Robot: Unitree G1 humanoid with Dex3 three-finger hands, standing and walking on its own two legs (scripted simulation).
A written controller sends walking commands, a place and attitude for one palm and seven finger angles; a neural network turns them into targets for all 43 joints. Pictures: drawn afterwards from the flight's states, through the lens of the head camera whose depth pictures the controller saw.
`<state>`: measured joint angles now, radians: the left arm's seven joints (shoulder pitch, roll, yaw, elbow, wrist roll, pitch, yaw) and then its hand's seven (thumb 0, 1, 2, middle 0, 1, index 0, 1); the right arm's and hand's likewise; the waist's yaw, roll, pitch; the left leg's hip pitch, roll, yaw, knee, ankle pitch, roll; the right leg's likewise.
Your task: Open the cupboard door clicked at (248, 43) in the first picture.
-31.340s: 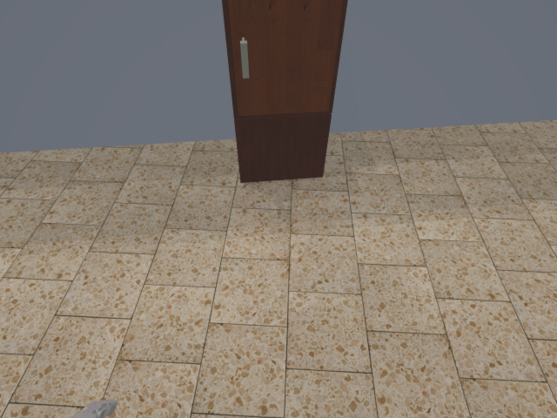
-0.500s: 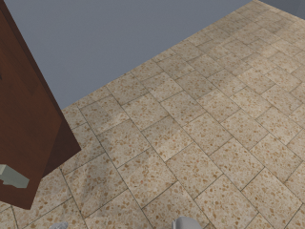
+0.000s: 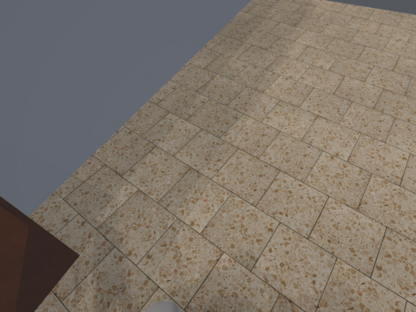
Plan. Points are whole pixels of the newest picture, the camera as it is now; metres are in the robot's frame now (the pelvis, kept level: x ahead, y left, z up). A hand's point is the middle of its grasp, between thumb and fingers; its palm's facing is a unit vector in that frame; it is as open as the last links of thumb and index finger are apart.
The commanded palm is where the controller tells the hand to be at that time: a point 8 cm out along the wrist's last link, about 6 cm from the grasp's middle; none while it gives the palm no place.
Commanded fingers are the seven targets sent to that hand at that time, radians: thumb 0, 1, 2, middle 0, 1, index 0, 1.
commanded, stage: walk to a spot facing it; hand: left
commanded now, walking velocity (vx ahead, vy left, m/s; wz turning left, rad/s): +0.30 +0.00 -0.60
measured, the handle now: out of the picture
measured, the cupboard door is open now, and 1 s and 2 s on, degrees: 44 44 44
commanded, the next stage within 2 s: turn to face it in 1.18 s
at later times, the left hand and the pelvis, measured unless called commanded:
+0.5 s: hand (163, 229) +0.34 +0.15 -0.17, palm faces -0.34 -0.93 -0.17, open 7.4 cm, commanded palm none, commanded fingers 0.00 0.90 0.90 -0.20 -0.30 -0.20 -0.30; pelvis +0.17 +0.00 -0.01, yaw -19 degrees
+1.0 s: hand (214, 191) +0.45 +0.02 -0.16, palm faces -0.39 -0.88 -0.25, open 7.3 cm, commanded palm none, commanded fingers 0.00 0.90 0.90 -0.20 -0.30 -0.20 -0.30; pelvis +0.38 -0.15 +0.00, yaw -30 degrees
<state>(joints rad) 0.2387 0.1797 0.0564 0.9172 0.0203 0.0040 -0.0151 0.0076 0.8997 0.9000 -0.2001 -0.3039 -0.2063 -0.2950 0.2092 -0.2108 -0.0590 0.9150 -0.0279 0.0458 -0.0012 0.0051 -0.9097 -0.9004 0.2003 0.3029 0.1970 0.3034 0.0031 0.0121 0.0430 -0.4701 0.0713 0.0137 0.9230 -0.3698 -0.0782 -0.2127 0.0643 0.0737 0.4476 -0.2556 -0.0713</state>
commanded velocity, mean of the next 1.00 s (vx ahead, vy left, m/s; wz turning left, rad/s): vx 0.34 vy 0.00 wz -0.41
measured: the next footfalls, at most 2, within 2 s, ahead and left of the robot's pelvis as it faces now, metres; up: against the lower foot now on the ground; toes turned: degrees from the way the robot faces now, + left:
left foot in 0.16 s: +0.10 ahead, +0.14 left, +0.00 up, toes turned -3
right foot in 0.60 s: +0.32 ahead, -0.13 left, +0.00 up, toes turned -29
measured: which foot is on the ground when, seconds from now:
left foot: up 0.00-0.14, down 0.16-0.58, up 0.60-1.00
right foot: down 0.00-0.14, up 0.16-0.58, down 0.60-1.00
